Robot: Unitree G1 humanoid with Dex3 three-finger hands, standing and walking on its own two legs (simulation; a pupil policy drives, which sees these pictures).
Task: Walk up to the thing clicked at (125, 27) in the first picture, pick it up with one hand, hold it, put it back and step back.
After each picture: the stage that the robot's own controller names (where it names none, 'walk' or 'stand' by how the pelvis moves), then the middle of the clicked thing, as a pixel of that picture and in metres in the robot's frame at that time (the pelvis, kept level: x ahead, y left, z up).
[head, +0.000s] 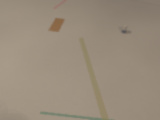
stand; (124, 29) +1.72 -0.56 -0.72
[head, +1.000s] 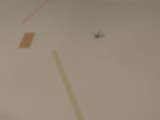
walk; (96, 33) +1.65 -0.06 -0.69
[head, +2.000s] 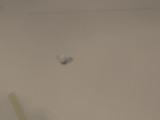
walk; (63, 59) +1.10 +0.25 -0.71
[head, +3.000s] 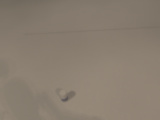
walk; (63, 96) +0.71 +0.23 -0.71
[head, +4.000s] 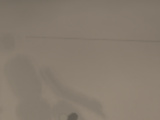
stand; out of the picture +0.46 +0.18 -0.70
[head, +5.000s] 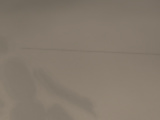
stand; out of the picture +0.39 +0.16 -0.72
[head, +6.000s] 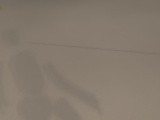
stand; out of the picture +0.38 +0.16 -0.71
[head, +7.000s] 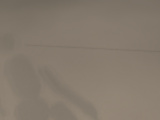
stand; out of the picture +0.40 +0.17 -0.72
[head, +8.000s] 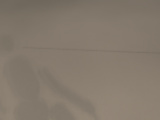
stand; out of the picture +0.38 +0.18 -0.73
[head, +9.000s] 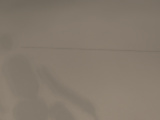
stand; out of the picture +0.38 +0.18 -0.73
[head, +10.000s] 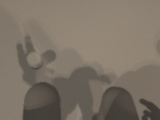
go down; (35, 61) +0.44 +0.22 -0.36
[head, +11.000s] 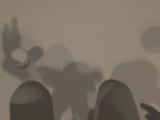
go down; (21, 59) +0.44 +0.25 -0.31
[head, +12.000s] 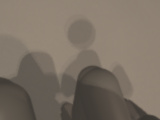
close in; out of the picture +0.42 +0.29 -0.22
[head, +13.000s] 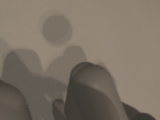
close; out of the picture +0.42 +0.29 -0.22
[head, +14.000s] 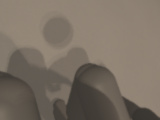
lift; out of the picture +0.36 +0.26 -0.22
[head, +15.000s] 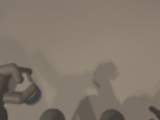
lift; (26, 89) +0.32 +0.19 -0.02
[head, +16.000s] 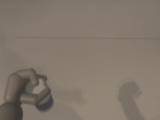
hold; (40, 96) +0.31 +0.16 +0.00
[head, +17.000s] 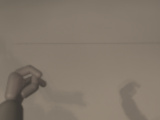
stand; out of the picture +0.03 +0.25 -0.68
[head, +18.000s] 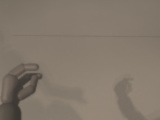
stand; out of the picture +0.07 +0.26 -0.70
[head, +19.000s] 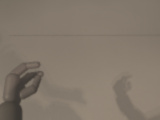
stand; out of the picture +0.08 +0.27 -0.70
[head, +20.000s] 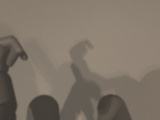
crouch; out of the picture +0.12 +0.29 -0.44
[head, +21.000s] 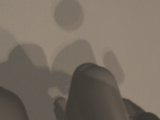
lower; out of the picture +0.08 +0.31 -0.25
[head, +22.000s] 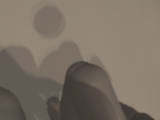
lower; out of the picture +0.08 +0.30 -0.25
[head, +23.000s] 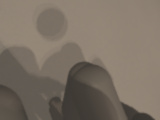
lower; out of the picture +0.08 +0.31 -0.25
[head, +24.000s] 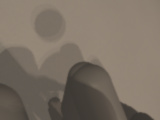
lower; out of the picture +0.08 +0.31 -0.25
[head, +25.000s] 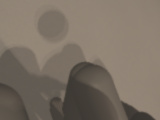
loosen; out of the picture +0.08 +0.31 -0.25
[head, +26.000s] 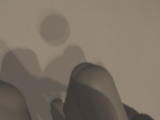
withdraw; out of the picture +0.08 +0.32 -0.25
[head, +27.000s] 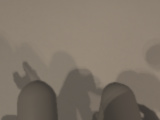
walk; out of the picture +0.13 +0.32 -0.34
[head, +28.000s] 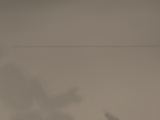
stand; out of the picture +0.07 +0.30 -0.68
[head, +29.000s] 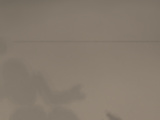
stand; out of the picture +0.09 +0.32 -0.69
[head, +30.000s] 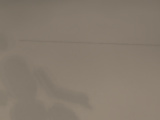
stand; out of the picture +0.10 +0.31 -0.71
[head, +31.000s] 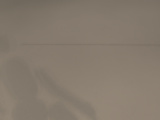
walk; out of the picture +0.11 +0.32 -0.75
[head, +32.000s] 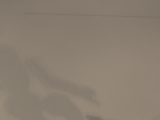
walk; out of the picture +0.28 +0.24 -0.72
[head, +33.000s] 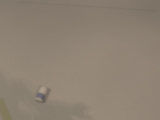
walk; (41, 94) +0.60 +0.29 -0.73
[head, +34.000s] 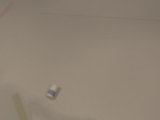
stand; (52, 92) +0.73 +0.29 -0.73
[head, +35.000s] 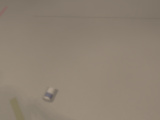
stand; (49, 94) +0.73 +0.31 -0.75
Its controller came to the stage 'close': yes
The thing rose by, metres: 0.68
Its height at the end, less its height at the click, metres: -0.02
